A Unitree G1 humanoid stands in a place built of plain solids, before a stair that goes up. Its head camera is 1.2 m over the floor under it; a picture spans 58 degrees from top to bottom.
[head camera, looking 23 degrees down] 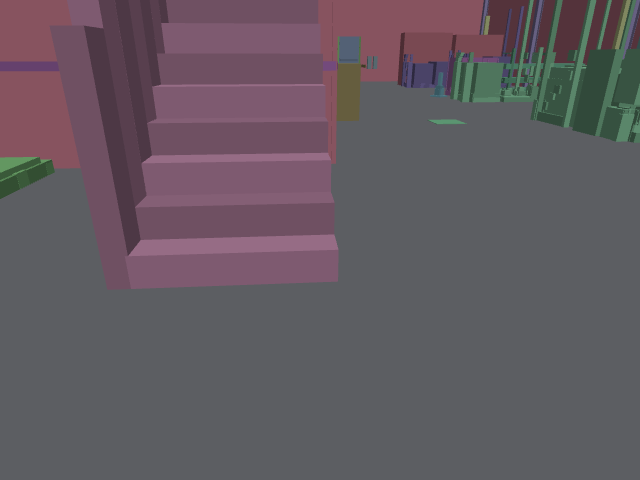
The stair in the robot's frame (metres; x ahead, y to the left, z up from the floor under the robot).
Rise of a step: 0.20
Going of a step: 0.23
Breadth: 1.17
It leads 4 degrees to the left of straight ahead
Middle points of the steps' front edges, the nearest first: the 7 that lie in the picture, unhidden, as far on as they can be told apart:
2.17 0.48 0.20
2.39 0.49 0.41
2.62 0.51 0.61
2.84 0.53 0.81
3.07 0.54 1.01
3.29 0.56 1.22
3.52 0.58 1.42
